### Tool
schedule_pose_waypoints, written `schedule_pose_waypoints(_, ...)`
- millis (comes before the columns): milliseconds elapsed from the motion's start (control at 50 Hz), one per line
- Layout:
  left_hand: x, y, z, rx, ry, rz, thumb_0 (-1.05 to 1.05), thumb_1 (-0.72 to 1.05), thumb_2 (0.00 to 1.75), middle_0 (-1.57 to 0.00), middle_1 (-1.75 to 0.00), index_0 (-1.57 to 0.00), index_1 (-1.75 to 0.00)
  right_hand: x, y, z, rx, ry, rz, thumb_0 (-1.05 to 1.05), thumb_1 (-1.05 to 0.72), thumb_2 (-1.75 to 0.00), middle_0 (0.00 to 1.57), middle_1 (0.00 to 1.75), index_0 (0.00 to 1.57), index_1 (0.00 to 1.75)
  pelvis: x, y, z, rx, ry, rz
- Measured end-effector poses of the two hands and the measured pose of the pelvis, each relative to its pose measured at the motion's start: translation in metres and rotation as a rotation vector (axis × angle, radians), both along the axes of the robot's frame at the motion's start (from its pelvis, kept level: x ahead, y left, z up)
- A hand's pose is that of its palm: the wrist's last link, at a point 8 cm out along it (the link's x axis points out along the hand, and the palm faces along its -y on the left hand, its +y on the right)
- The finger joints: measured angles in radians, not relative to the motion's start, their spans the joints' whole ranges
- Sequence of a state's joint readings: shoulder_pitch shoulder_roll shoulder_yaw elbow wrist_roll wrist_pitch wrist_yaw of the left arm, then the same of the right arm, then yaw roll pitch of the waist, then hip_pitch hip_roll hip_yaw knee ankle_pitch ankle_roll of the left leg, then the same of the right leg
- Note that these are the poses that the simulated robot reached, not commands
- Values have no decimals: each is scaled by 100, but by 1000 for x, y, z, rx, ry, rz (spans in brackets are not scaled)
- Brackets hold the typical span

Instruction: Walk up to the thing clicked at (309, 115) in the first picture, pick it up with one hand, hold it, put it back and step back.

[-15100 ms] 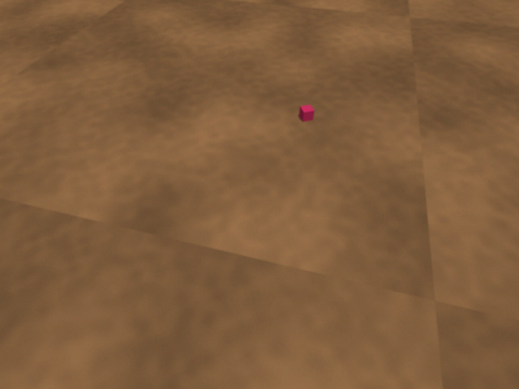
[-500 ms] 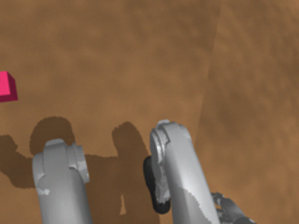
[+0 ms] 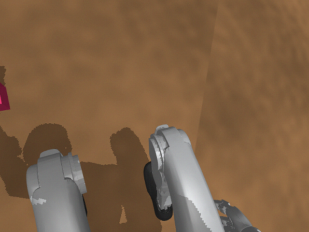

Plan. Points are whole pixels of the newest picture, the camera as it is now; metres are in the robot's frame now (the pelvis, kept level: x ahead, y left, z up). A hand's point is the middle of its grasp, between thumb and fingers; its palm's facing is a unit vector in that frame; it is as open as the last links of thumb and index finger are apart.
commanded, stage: approach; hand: left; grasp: from above
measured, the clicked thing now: out of the picture +0.49 +0.35 -0.29
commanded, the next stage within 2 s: close in in 0.34 s
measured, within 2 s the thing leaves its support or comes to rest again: neither
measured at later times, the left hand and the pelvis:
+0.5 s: hand out of the picture +0.45 +0.36 -0.17, palm faces -0.46 -0.09 -0.88, open 12.8 cm; pelvis +0.00 +0.00 +0.00, yaw +0 degrees
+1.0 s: hand out of the picture +0.46 +0.34 -0.22, palm faces -0.46 -0.08 -0.88, open 13.1 cm; pelvis +0.00 +0.00 -0.02, yaw -2 degrees
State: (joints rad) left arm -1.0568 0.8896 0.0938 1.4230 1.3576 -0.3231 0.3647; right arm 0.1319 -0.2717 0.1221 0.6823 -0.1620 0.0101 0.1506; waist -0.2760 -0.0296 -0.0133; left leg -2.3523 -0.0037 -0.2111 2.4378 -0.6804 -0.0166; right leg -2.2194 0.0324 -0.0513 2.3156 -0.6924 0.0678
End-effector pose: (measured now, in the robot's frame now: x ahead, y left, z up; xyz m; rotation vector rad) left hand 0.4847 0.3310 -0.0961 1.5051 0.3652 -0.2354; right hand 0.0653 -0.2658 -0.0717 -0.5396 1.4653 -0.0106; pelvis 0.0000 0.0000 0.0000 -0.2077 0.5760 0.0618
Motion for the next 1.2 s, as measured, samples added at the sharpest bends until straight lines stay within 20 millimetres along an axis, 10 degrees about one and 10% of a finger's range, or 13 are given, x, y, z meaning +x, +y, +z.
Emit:
schedule_pose_waypoints(460, -27, 32, -15, 10, 113, 89, 0, -31, 83, -34, -73, -32, -75, -22, -9, -1, -11, 70, 25, 0, -90, -89, 21, 30, 21, 30, -5, -5, -4, 8, -25, -2)
schedule_pose_waypoints(720, -20, 16, -33, -28, 76, 25, 0, -30, 88, -31, -79, -30, -79, -1, -2, 5, -31, 11, 61, 0, -90, -89, 20, 30, 21, 30, -3, 1, -7, -14, -36, -6)
schedule_pose_waypoints(1200, -10, 5, -80, 2, 86, 84, 0, -40, 92, -22, -83, -19, -85, -38, 8, 2, -4, 77, 64, 0, -90, -89, 21, 30, 21, 30, 0, 1, -21, -23, -52, -34)
